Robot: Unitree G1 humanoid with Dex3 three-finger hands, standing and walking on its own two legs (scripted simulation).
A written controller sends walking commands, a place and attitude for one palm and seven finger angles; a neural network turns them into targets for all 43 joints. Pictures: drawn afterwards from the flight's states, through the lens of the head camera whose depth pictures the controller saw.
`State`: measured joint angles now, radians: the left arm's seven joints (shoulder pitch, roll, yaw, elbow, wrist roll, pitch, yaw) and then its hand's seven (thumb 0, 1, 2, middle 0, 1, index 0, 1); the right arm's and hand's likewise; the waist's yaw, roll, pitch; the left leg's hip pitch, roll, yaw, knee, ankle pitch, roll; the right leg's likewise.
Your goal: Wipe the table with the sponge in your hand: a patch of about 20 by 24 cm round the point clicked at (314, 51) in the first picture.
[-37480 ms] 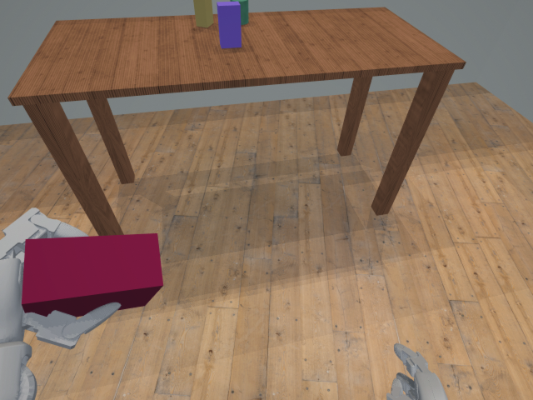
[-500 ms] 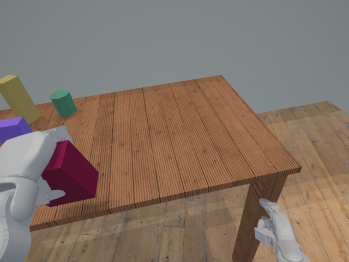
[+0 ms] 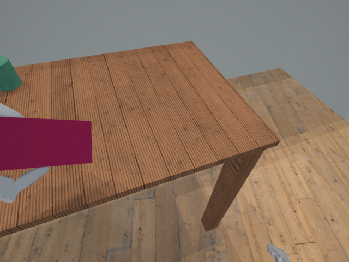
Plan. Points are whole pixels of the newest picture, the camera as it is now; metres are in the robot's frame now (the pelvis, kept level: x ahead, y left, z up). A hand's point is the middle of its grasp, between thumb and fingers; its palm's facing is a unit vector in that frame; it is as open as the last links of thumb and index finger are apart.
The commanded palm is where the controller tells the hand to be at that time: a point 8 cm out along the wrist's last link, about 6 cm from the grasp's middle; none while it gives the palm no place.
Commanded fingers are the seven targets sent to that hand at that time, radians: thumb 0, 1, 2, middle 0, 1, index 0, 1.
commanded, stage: step back with the hand held close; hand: left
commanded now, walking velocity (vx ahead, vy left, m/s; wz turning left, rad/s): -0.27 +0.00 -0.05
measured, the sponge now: (51, 145) +0.25 +0.20 +0.21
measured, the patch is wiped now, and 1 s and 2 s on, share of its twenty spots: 1.00 1.00 1.00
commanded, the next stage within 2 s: stop stepping back and stand still in 1.06 s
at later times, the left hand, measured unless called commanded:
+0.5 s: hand out of the picture +0.18 +0.23 +0.23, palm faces +0.45 -0.84 -0.30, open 10.2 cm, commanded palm +0.10 +0.29 +0.26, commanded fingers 0.00 0.10 1.30 -1.20 -1.60 -1.20 -1.60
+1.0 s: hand out of the picture +0.08 +0.16 +0.25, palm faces +0.31 -0.86 -0.40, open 10.2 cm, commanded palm +0.04 +0.24 +0.26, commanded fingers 0.00 0.10 1.30 -1.20 -1.60 -1.20 -1.60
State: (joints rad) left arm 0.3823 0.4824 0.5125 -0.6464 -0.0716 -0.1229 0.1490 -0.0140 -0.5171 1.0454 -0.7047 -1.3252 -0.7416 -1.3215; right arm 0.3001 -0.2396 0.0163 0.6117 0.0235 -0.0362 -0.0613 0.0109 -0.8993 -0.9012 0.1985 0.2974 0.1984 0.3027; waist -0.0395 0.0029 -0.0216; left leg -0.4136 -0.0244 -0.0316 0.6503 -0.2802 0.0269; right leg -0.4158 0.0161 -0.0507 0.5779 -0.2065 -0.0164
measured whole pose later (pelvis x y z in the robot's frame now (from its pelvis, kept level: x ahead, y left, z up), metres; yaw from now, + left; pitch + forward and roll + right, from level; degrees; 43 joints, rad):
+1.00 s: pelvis -0.13 -0.03 +0.00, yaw -2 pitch +1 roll +0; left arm 0.40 0.44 0.43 -0.75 -0.07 -0.22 0.10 -0.01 -0.52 1.05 -0.71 -1.32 -0.74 -1.32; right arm 0.21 -0.20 0.00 0.59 0.04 -0.05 -0.04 0.01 -0.90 -0.90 0.20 0.30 0.20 0.30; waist -0.03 -0.03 0.00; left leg -0.56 0.02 0.01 1.07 -0.46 -0.05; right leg -0.33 -0.01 0.00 0.61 -0.30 0.00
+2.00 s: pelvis -0.37 -0.13 +0.01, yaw +1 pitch +0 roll +3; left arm 0.40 0.41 0.43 -0.62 -0.07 -0.15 0.13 -0.01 -0.52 1.05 -0.71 -1.32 -0.74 -1.32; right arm 0.25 -0.25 -0.02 0.64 0.03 -0.07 -0.07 0.01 -0.90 -0.90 0.20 0.30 0.20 0.30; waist -0.02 0.00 -0.05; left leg -0.37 0.04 0.07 0.71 -0.36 0.04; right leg -0.38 -0.05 -0.07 0.62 -0.25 -0.04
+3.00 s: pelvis -0.34 -0.10 +0.01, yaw +1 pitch +0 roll -1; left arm 0.38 0.39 0.41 -0.60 -0.06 -0.14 0.16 -0.01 -0.52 1.05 -0.71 -1.33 -0.74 -1.32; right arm 0.16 -0.21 0.01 0.60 0.02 -0.06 -0.06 0.01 -0.90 -0.90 0.20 0.30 0.20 0.30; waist 0.00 0.02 0.00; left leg -0.23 0.04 0.04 0.50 -0.27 -0.01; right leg -0.25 0.00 -0.04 0.45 -0.20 0.00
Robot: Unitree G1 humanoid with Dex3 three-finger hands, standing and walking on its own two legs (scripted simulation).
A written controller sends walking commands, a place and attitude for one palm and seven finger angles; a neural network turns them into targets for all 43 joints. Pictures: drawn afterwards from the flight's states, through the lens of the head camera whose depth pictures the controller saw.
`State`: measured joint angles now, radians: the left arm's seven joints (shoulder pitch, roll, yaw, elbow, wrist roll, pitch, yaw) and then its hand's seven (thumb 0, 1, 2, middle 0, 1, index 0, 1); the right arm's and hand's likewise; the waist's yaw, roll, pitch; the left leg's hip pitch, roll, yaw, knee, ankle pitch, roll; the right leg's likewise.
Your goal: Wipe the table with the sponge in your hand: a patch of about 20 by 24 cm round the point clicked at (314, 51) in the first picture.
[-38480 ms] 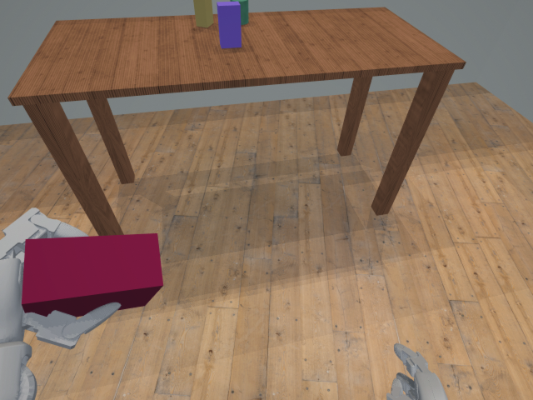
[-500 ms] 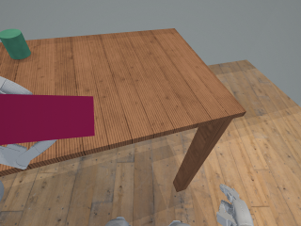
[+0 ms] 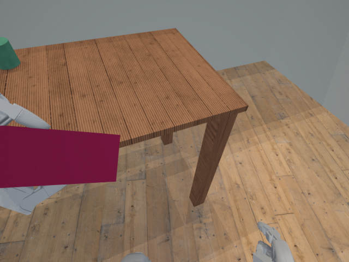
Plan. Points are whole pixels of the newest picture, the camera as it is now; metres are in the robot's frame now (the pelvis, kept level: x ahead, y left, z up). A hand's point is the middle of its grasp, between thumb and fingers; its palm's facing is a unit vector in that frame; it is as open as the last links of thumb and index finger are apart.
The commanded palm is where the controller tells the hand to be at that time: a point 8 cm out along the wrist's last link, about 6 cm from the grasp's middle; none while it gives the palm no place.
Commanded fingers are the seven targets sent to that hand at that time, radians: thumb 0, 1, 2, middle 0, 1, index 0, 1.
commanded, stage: step back with the hand held close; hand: left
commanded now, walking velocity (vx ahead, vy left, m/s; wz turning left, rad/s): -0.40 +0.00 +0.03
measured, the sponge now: (76, 153) +0.23 +0.16 +0.22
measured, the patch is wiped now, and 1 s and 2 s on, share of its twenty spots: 1.00 1.00 1.00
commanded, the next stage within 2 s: stop stepping back and stand still in 0.06 s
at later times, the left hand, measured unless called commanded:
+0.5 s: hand out of the picture +0.05 +0.18 +0.25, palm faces +0.47 -0.80 -0.37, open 10.2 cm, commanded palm -0.01 +0.23 +0.26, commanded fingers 0.00 0.10 1.30 -1.20 -1.60 -1.20 -1.60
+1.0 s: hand out of the picture -0.03 +0.12 +0.25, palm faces +0.49 -0.77 -0.40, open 10.2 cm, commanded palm -0.09 +0.18 +0.26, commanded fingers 0.00 0.10 1.30 -1.20 -1.60 -1.20 -1.60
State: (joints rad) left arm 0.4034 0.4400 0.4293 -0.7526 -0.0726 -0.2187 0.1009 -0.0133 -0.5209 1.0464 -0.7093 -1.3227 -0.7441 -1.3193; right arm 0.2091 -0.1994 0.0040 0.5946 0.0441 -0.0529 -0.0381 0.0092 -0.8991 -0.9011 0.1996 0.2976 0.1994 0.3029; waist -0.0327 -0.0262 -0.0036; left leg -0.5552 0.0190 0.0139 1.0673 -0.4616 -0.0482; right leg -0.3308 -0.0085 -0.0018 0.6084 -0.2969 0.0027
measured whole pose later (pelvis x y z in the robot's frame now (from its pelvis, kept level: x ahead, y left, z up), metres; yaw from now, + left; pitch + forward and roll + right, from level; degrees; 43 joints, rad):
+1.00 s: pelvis -0.23 -0.11 +0.00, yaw +3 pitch +0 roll +3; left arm 0.40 0.41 0.43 -0.62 -0.07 -0.15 0.13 -0.01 -0.52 1.05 -0.71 -1.32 -0.74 -1.32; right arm 0.25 -0.25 -0.02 0.64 0.03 -0.07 -0.07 0.01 -0.90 -0.90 0.20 0.30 0.20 0.30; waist -0.02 0.00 -0.05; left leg -0.37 0.04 0.07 0.71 -0.36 0.04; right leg -0.38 -0.05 -0.07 0.62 -0.25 -0.04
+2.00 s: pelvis -0.20 -0.08 +0.01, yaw +4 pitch +0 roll -1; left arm 0.38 0.39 0.41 -0.60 -0.06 -0.14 0.16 -0.01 -0.52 1.05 -0.71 -1.33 -0.74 -1.32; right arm 0.16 -0.21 0.01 0.60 0.02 -0.06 -0.06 0.01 -0.90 -0.90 0.20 0.30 0.20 0.30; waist 0.00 0.02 0.00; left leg -0.23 0.04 0.04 0.50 -0.27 -0.01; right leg -0.25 0.00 -0.04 0.45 -0.20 0.00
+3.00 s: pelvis -0.20 -0.07 +0.01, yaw +3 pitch +0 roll -1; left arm 0.39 0.38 0.41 -0.58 -0.06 -0.13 0.16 -0.01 -0.52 1.05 -0.71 -1.32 -0.74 -1.32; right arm 0.17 -0.22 0.01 0.61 0.02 -0.06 -0.06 0.01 -0.90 -0.90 0.20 0.30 0.20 0.30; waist 0.00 0.04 0.00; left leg -0.23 0.04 0.05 0.48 -0.26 -0.01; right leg -0.25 0.00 -0.03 0.44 -0.19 0.00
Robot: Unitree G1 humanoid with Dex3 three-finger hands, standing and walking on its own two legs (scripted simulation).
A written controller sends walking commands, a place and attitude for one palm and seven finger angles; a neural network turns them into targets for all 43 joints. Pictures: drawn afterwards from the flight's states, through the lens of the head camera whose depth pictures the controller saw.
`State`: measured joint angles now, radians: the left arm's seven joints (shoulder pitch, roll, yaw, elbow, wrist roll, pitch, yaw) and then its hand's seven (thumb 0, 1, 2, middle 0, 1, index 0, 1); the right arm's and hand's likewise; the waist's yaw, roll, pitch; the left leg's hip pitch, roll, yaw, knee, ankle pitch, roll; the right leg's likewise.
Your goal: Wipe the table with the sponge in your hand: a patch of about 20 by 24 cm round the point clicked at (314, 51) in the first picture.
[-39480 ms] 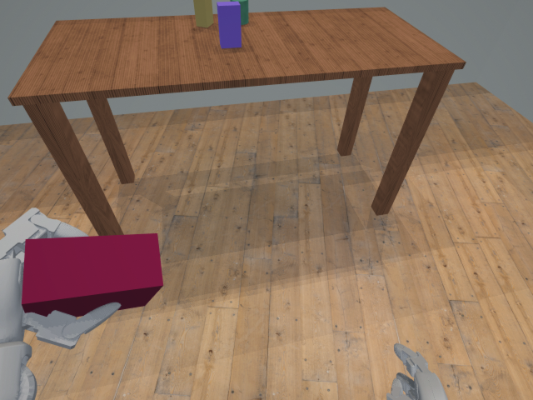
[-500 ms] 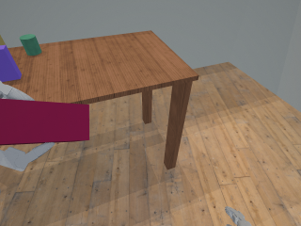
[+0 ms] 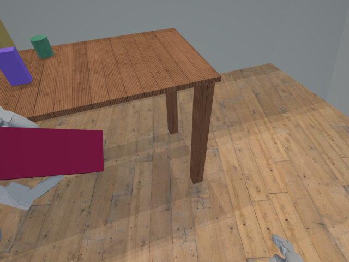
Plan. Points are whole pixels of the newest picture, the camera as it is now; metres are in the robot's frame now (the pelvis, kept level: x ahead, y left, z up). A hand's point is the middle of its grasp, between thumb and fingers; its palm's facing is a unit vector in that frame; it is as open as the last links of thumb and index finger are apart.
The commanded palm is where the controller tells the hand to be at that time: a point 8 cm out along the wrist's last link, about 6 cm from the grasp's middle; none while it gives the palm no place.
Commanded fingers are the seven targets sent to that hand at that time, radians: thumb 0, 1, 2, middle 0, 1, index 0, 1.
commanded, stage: stop stepping back and stand still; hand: left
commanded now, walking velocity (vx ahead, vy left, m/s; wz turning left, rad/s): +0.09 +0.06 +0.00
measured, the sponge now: (66, 154) +0.23 +0.18 +0.22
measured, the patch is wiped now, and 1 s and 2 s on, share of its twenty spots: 1.00 1.00 1.00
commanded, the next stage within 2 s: stand and wait in 0.60 s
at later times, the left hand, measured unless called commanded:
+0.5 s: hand (17, 139) +0.25 +0.26 +0.24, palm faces +0.49 -0.79 -0.36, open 10.2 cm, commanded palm +0.18 +0.30 +0.25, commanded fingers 0.00 0.10 1.30 -1.20 -1.60 -1.20 -1.60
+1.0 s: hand (15, 140) +0.25 +0.27 +0.23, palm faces +0.46 -0.81 -0.36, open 10.2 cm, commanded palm +0.19 +0.31 +0.25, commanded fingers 0.00 0.10 1.30 -1.20 -1.60 -1.20 -1.60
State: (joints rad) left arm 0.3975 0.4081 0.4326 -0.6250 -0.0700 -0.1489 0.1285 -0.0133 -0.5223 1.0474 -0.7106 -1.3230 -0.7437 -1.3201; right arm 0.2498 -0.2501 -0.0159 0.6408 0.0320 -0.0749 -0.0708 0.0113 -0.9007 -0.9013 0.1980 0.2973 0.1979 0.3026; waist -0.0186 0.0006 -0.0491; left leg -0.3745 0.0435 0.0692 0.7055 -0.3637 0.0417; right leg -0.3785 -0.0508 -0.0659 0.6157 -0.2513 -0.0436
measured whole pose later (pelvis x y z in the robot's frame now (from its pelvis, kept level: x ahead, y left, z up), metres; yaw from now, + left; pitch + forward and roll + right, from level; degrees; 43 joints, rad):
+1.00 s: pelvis +0.03 +0.03 +0.01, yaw +0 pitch +0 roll -1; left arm 0.38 0.39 0.41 -0.60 -0.06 -0.14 0.16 -0.01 -0.52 1.05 -0.71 -1.33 -0.74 -1.32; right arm 0.16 -0.21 0.01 0.60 0.02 -0.06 -0.06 0.01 -0.90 -0.90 0.20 0.30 0.20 0.30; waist 0.00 0.02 0.00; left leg -0.23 0.04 0.04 0.50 -0.27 -0.01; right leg -0.25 0.00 -0.04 0.45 -0.20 0.00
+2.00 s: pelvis +0.03 +0.03 +0.01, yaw +0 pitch +0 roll -1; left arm 0.39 0.38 0.41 -0.58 -0.06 -0.13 0.16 -0.01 -0.52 1.05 -0.71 -1.32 -0.74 -1.32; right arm 0.17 -0.22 0.01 0.61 0.02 -0.06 -0.06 0.01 -0.90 -0.90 0.20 0.30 0.20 0.30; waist 0.00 0.04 0.00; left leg -0.23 0.04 0.05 0.48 -0.26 -0.01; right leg -0.25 0.00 -0.03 0.44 -0.19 0.00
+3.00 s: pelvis +0.03 +0.03 +0.01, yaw +0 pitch +0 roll -1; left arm 0.40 0.38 0.41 -0.58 -0.06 -0.13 0.16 -0.01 -0.52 1.05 -0.71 -1.32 -0.74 -1.32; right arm 0.18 -0.22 0.01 0.61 0.02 -0.06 -0.05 0.01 -0.90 -0.90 0.20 0.30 0.20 0.30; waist 0.00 0.04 0.00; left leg -0.23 0.04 0.04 0.48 -0.26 -0.01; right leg -0.25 0.00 -0.04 0.44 -0.20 0.00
